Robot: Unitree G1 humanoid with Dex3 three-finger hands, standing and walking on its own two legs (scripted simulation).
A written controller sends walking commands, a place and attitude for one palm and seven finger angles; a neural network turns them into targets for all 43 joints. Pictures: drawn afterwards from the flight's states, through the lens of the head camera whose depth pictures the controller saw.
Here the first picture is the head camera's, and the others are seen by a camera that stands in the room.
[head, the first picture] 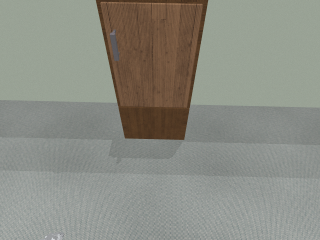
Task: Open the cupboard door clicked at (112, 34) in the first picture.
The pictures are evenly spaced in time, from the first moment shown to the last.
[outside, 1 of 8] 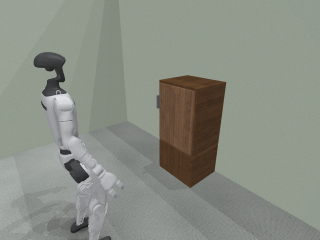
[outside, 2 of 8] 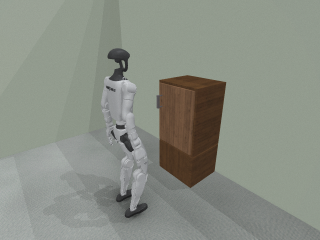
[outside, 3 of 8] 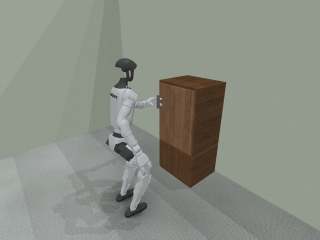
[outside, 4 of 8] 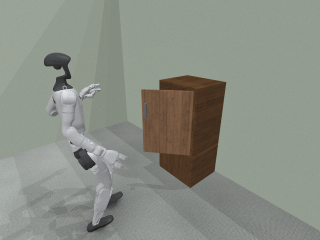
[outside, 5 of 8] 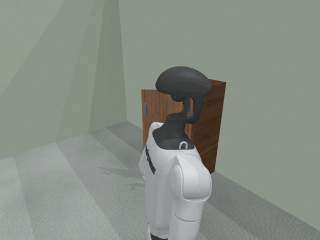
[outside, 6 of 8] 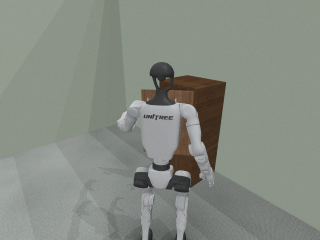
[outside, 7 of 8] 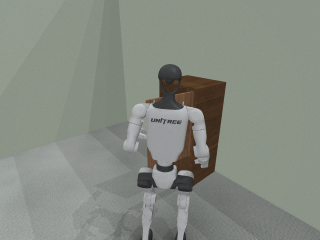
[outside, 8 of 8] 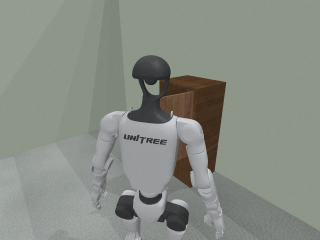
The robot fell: no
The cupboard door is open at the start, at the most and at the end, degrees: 0 84 83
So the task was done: yes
